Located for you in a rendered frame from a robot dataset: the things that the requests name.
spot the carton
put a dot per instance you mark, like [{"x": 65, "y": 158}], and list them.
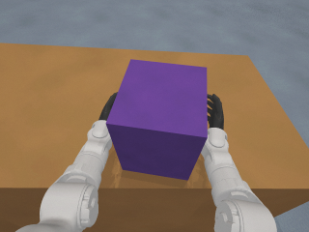
[{"x": 158, "y": 122}]

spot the robot right forearm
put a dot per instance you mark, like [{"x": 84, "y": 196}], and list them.
[{"x": 222, "y": 172}]

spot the pedestal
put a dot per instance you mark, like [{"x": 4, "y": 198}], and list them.
[{"x": 50, "y": 96}]

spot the right robot hand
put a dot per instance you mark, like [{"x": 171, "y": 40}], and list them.
[{"x": 216, "y": 118}]

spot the robot right upper arm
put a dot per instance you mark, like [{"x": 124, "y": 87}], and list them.
[{"x": 235, "y": 215}]

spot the left robot hand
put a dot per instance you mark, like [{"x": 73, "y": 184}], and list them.
[{"x": 107, "y": 108}]

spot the robot left forearm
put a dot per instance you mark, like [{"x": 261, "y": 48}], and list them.
[{"x": 91, "y": 160}]

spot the robot left upper arm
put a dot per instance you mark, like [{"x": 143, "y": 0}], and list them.
[{"x": 67, "y": 207}]

